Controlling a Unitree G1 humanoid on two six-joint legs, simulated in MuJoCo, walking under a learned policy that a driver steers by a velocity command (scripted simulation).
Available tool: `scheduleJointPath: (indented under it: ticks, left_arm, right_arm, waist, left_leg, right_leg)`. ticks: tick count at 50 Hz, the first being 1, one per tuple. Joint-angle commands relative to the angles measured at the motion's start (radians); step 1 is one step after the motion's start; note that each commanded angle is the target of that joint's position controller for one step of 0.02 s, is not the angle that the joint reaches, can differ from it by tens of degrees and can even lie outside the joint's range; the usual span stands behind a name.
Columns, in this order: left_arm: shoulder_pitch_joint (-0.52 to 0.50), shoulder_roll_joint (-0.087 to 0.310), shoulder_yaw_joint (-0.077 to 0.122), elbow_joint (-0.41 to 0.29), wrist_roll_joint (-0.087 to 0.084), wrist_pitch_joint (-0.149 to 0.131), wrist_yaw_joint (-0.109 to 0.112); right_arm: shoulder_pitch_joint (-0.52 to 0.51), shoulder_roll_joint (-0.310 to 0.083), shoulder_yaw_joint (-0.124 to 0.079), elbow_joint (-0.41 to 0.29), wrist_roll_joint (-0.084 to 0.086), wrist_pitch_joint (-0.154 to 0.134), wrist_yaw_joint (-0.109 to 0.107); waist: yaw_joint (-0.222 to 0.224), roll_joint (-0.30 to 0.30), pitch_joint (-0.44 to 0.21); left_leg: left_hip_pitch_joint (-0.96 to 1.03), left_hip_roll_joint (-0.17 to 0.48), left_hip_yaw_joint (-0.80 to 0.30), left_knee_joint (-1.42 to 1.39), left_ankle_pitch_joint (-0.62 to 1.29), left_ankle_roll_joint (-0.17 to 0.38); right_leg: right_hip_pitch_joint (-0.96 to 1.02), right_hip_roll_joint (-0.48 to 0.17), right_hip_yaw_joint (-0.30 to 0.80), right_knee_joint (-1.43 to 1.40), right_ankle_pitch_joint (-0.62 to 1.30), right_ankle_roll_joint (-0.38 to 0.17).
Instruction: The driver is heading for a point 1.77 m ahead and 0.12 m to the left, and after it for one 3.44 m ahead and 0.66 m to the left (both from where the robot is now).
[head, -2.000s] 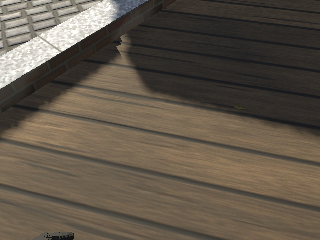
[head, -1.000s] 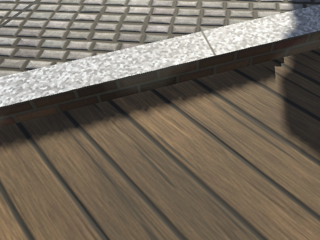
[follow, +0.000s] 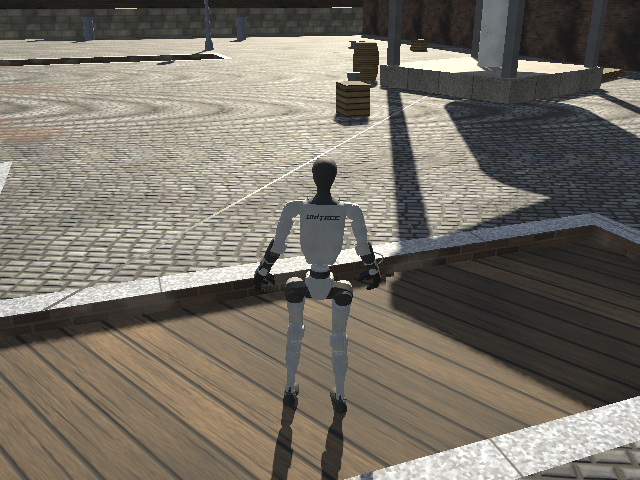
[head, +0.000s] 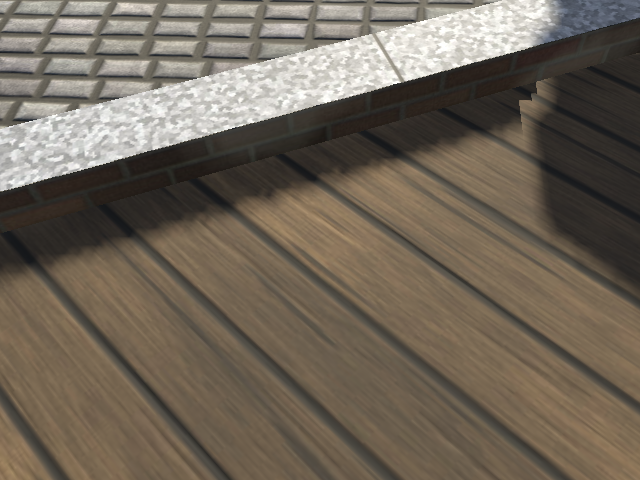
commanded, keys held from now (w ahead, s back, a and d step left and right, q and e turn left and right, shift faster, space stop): e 0.12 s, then no key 0.08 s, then w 0.08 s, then w+q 0.18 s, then q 0.34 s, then w+q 0.20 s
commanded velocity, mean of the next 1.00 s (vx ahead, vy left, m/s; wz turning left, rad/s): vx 0.15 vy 0.00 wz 0.10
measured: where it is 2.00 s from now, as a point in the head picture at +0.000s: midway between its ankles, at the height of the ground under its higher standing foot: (327, 378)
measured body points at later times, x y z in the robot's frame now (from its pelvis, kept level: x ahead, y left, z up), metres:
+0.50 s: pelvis +0.03 +0.01 +0.00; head +0.05 +0.01 +0.45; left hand +0.24 +0.25 -0.09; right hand +0.04 -0.28 -0.13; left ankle +0.02 +0.15 -0.74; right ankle +0.02 -0.12 -0.74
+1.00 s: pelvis +0.14 +0.03 -0.02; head +0.18 +0.05 +0.43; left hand +0.20 +0.34 -0.14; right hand +0.37 -0.21 -0.09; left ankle +0.17 +0.12 -0.75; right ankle +0.04 -0.12 -0.68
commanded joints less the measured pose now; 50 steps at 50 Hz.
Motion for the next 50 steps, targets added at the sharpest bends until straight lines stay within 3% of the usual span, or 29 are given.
scheduleJointPath:
  ticks: [1,4,6,7,8,9,10,11,12,13,15,19,22,24,25,26,27,28,29,31,34,38,43,45,46,47,48,49,50]
  left_arm:
    - [-0.024,0.187,0.052,-0.077,0.002,0.002,0.001]
    - [-0.061,0.179,0.049,-0.091,-0.009,0.010,-0.003]
    - [-0.084,0.152,0.041,-0.103,-0.017,0.014,0.005]
    - [-0.044,0.100,0.025,-0.104,0.002,0.012,0.004]
    - [-0.002,0.079,0.022,-0.124,0.004,0.002,0.004]
    - [0.014,0.157,0.043,-0.111,0.016,-0.007,0.008]
    - [0.017,0.198,0.061,-0.088,0.005,-0.006,0.006]
    - [0.030,0.180,0.060,-0.065,0.007,0.001,0.007]
    - [0.025,0.153,0.052,-0.060,0.013,0.004,0.008]
    - [0.012,0.121,0.041,-0.064,0.012,0.001,0.002]
    - [-0.035,0.087,0.023,-0.078,0.004,-0.019,-0.011]
    - [-0.126,0.045,0.000,-0.101,0.010,-0.068,-0.023]
    - [-0.078,0.063,0.007,-0.077,-0.005,-0.096,-0.035]
    - [0.007,0.068,0.016,-0.038,-0.006,-0.104,-0.032]
    - [0.065,0.086,0.022,-0.033,0.003,-0.105,-0.021]
    - [0.167,0.134,0.032,-0.028,0.019,-0.099,-0.007]
    - [0.179,0.257,0.064,-0.019,0.037,-0.085,-0.009]
    - [0.158,0.189,0.051,-0.023,0.037,-0.087,-0.011]
    - [0.106,0.123,0.031,-0.033,0.033,-0.091,-0.012]
    - [0.009,0.078,0.016,-0.048,0.015,-0.091,-0.013]
    - [-0.010,0.091,0.022,-0.040,0.030,-0.084,0.000]
    - [-0.014,0.125,0.034,-0.024,0.019,-0.060,0.012]
    - [-0.009,0.183,0.055,-0.007,-0.023,-0.064,-0.013]
    - [-0.016,0.191,0.059,-0.001,-0.034,-0.070,-0.022]
    - [0.006,0.165,0.052,0.009,-0.031,-0.072,-0.025]
    - [0.021,0.117,0.032,-0.004,-0.001,-0.077,-0.025]
    - [0.010,0.017,-0.002,-0.086,0.037,-0.096,-0.024]
    - [-0.077,0.109,0.016,-0.088,0.002,-0.119,-0.038]
    - [-0.097,0.141,0.023,-0.104,-0.025,-0.134,-0.052]
  right_arm:
    - [-0.022,-0.068,-0.012,-0.067,0.006,-0.022,0.010]
    - [0.024,-0.084,-0.020,-0.058,0.008,-0.038,0.023]
    - [0.092,-0.101,-0.032,-0.032,0.002,-0.048,0.025]
    - [0.120,-0.165,-0.044,-0.037,-0.016,-0.047,0.020]
    - [0.091,-0.234,-0.053,-0.041,-0.043,-0.040,0.022]
    - [0.071,-0.184,-0.039,-0.059,-0.054,-0.049,0.024]
    - [0.021,-0.128,-0.020,-0.070,-0.044,-0.055,0.022]
    - [-0.001,-0.104,-0.013,-0.065,-0.026,-0.055,0.020]
    - [0.016,-0.089,-0.007,-0.054,-0.007,-0.056,0.017]
    - [0.050,-0.090,-0.003,-0.037,0.001,-0.057,0.011]
    - [0.124,-0.093,0.000,-0.007,-0.001,-0.059,0.006]
    - [0.166,-0.144,-0.008,0.006,0.009,-0.062,0.006]
    - [0.190,-0.178,-0.014,0.012,0.021,-0.056,0.017]
    - [0.177,-0.150,-0.003,0.008,0.022,-0.049,0.019]
    - [0.166,-0.098,0.012,0.003,0.013,-0.053,0.020]
    - [0.133,-0.010,0.037,-0.021,-0.006,-0.061,0.024]
    - [0.137,-0.013,0.033,-0.077,0.008,-0.071,0.015]
    - [0.143,-0.106,0.007,-0.066,0.012,-0.068,0.008]
    - [0.165,-0.131,-0.008,-0.053,0.021,-0.056,0.011]
    - [0.191,-0.116,-0.015,-0.034,0.013,-0.024,0.010]
    - [0.157,-0.055,-0.003,-0.065,0.009,-0.010,0.022]
    - [0.077,-0.019,0.015,-0.128,0.005,-0.005,0.052]
    - [0.025,-0.065,-0.002,-0.190,0.012,0.013,0.077]
    - [0.077,-0.089,-0.018,-0.190,0.011,0.016,0.074]
    - [0.174,-0.126,-0.040,-0.160,0.013,0.013,0.066]
    - [0.332,-0.215,-0.074,-0.128,0.022,0.010,0.047]
    - [0.340,-0.320,-0.083,-0.153,0.015,-0.016,0.042]
    - [0.349,-0.226,-0.054,-0.155,0.017,-0.047,0.054]
    - [0.303,-0.174,-0.035,-0.151,0.012,-0.066,0.054]
  waist:
    - [0.011,-0.185,-0.133]
    - [-0.011,-0.200,-0.133]
    - [-0.044,-0.171,-0.144]
    - [-0.024,-0.016,-0.175]
    - [0.023,0.228,-0.126]
    - [0.004,0.195,-0.129]
    - [0.018,0.126,-0.102]
    - [0.027,0.096,-0.095]
    - [0.007,0.111,-0.085]
    - [-0.013,0.136,-0.072]
    - [-0.052,0.160,-0.053]
    - [-0.087,0.159,-0.029]
    - [-0.059,0.154,-0.023]
    - [-0.002,0.116,-0.029]
    - [0.032,0.097,-0.078]
    - [0.073,-0.034,-0.166]
    - [0.049,-0.273,-0.150]
    - [0.054,-0.181,-0.116]
    - [0.024,-0.162,-0.076]
    - [-0.008,-0.171,-0.027]
    - [-0.018,-0.147,-0.024]
    - [0.005,-0.140,-0.048]
    - [0.001,-0.125,-0.071]
    - [-0.046,-0.101,-0.093]
    - [-0.087,-0.059,-0.146]
    - [-0.145,0.068,-0.226]
    - [-0.098,0.303,-0.277]
    - [-0.159,0.170,-0.280]
    - [-0.128,0.152,-0.175]
  left_leg:
    - [0.033,-0.024,0.013,-0.110,0.013,0.001]
    - [0.108,-0.032,0.013,-0.274,0.069,0.021]
    - [0.257,0.007,0.008,-0.475,0.258,0.054]
    - [0.357,0.192,-0.158,-0.507,0.341,0.118]
    - [0.355,0.372,-0.410,-0.530,0.522,0.284]
    - [0.288,0.449,-0.477,-0.543,0.499,0.390]
    - [0.255,0.389,-0.379,-0.535,0.447,0.371]
    - [0.260,0.312,-0.288,-0.544,0.265,0.315]
    - [0.292,0.270,-0.261,-0.568,0.089,0.288]
    - [0.309,0.252,-0.252,-0.594,-0.007,0.283]
    - [0.344,0.236,-0.247,-0.640,-0.099,0.287]
    - [0.307,0.227,-0.230,-0.647,0.000,0.296]
    - [0.210,0.222,-0.244,-0.623,-0.004,0.308]
    - [0.121,0.183,-0.242,-0.562,0.041,0.274]
    - [0.052,0.139,-0.214,-0.477,0.101,0.222]
    - [-0.058,0.046,-0.124,-0.240,0.010,0.146]
    - [-0.227,-0.033,0.014,-0.044,-0.203,0.098]
    - [-0.261,0.037,-0.033,0.143,-0.244,0.077]
    - [-0.285,0.054,-0.044,0.219,-0.189,0.074]
    - [-0.302,0.077,-0.031,0.251,-0.060,0.047]
    - [-0.234,0.076,0.035,0.206,0.078,0.012]
    - [-0.133,0.088,0.087,-0.009,0.180,0.020]
    - [-0.051,0.075,0.124,-0.133,0.113,0.098]
    - [0.068,0.031,0.164,-0.238,0.111,0.152]
    - [0.239,-0.015,0.181,-0.307,0.147,0.187]
    - [0.496,0.087,-0.016,-0.341,0.169,0.261]
    - [0.690,0.359,-0.648,-0.505,-0.055,0.479]
    - [0.682,0.384,-0.703,-0.597,-0.168,0.493]
    - [0.602,0.368,-0.596,-0.601,-0.168,0.455]
  right_leg:
    - [0.101,-0.216,0.258,-0.075,0.345,-0.188]
    - [0.089,-0.199,0.326,-0.042,0.326,-0.161]
    - [0.023,-0.139,0.322,0.021,0.191,-0.093]
    - [-0.074,-0.061,0.225,0.186,-0.030,-0.034]
    - [-0.272,0.107,0.061,0.360,-0.402,0.025]
    - [-0.285,0.043,0.070,0.597,-0.455,0.063]
    - [-0.281,0.026,0.079,0.687,-0.384,0.072]
    - [-0.292,0.012,0.063,0.698,-0.302,0.082]
    - [-0.334,0.006,0.055,0.694,-0.229,0.090]
    - [-0.357,0.003,0.042,0.682,-0.184,0.095]
    - [-0.369,-0.011,-0.016,0.583,-0.149,0.096]
    - [-0.232,-0.043,-0.108,0.277,-0.171,0.087]
    - [-0.047,-0.008,-0.140,0.068,-0.126,0.061]
    - [0.149,-0.003,-0.147,-0.117,0.056,0.033]
    - [0.294,-0.060,-0.102,-0.120,0.080,0.022]
    - [0.457,-0.231,0.055,-0.117,0.163,-0.017]
    - [0.406,-0.443,0.308,-0.161,0.182,-0.159]
    - [0.351,-0.469,0.334,-0.183,0.160,-0.223]
    - [0.322,-0.418,0.246,-0.183,0.177,-0.196]
    - [0.281,-0.344,0.088,-0.194,0.297,-0.145]
    - [0.192,-0.297,-0.083,-0.198,0.545,-0.143]
    - [0.175,-0.293,-0.179,-0.178,0.546,-0.148]
    - [0.199,-0.366,-0.171,-0.121,0.397,-0.135]
    - [0.189,-0.349,-0.207,-0.007,0.414,-0.109]
    - [0.134,-0.297,-0.267,0.159,0.436,-0.079]
    - [-0.072,-0.228,-0.316,0.454,0.276,-0.017]
    - [-0.495,-0.013,-0.227,0.769,-0.405,0.055]
    - [-0.587,-0.034,-0.036,0.868,-0.387,0.045]
    - [-0.629,-0.077,-0.032,0.848,-0.297,0.019]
